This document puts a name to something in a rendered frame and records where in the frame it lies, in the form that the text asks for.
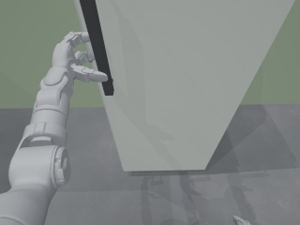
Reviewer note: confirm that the left robot hand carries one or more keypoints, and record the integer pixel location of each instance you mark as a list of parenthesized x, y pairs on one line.
[(63, 56)]

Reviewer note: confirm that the robot left forearm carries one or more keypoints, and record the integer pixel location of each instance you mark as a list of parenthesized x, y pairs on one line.
[(50, 114)]

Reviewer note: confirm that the handle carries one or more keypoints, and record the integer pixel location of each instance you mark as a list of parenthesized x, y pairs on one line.
[(91, 18)]

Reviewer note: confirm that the right robot hand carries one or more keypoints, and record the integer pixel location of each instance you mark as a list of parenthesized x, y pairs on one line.
[(239, 221)]

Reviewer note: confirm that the left robot upper arm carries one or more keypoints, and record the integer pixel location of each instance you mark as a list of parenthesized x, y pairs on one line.
[(36, 173)]

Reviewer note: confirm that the fridge door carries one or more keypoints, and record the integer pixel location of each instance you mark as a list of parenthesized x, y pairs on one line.
[(180, 69)]

